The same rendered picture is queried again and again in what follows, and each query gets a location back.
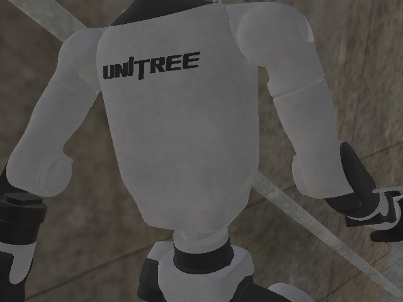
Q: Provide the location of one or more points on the right robot forearm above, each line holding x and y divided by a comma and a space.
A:
374, 210

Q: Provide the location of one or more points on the robot right upper arm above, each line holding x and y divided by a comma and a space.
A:
278, 37

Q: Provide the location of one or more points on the right robot hand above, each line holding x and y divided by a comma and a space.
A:
394, 234

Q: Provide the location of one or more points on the robot head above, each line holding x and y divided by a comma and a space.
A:
141, 10

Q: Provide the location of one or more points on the left robot forearm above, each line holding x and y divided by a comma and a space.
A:
20, 217

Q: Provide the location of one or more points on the robot left upper arm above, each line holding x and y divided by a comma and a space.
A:
38, 164

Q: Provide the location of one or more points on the robot left thigh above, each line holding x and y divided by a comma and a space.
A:
149, 289

